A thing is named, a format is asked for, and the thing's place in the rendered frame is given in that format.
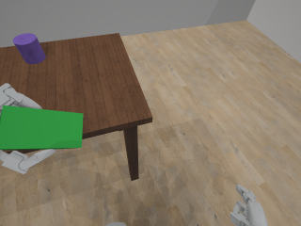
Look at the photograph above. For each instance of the sponge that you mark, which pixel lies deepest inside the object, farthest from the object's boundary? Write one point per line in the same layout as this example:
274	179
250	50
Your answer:
25	128

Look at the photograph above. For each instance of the table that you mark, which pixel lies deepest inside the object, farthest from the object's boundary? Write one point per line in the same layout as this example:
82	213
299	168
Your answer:
92	76

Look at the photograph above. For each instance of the robot left hand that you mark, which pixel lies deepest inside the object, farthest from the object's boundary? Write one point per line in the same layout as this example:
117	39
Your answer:
15	160

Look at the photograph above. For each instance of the robot right hand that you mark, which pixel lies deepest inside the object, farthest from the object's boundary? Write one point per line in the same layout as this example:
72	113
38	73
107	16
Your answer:
252	211

